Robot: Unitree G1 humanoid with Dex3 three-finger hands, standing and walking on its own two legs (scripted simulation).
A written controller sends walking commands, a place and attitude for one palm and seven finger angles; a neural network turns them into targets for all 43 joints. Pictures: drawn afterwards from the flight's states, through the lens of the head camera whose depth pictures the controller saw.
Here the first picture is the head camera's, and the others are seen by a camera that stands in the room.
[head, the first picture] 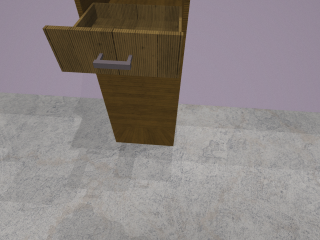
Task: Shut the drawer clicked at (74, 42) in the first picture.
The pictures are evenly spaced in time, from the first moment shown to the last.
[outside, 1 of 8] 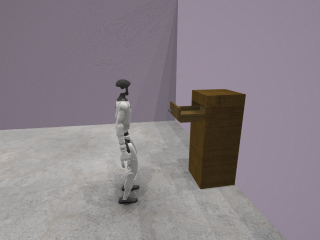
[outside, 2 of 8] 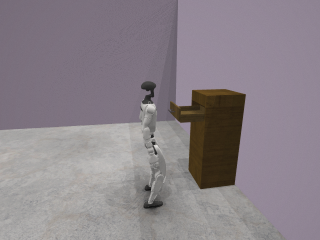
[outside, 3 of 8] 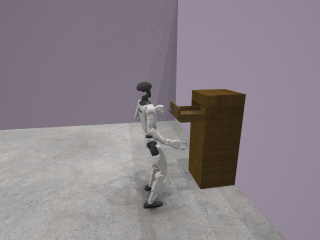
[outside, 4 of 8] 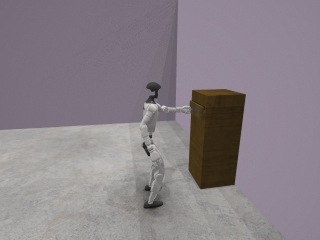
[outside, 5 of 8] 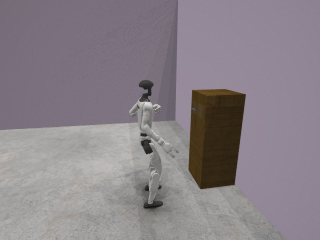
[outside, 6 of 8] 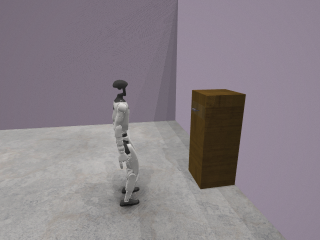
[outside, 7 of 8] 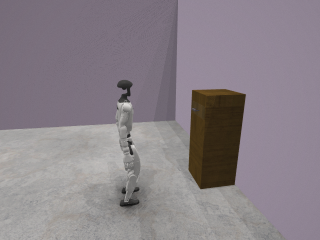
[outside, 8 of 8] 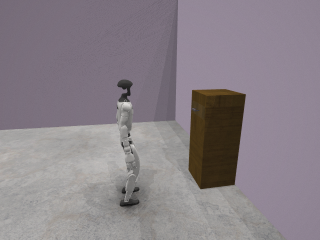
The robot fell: no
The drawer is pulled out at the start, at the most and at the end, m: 0.29 0.29 0.00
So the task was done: yes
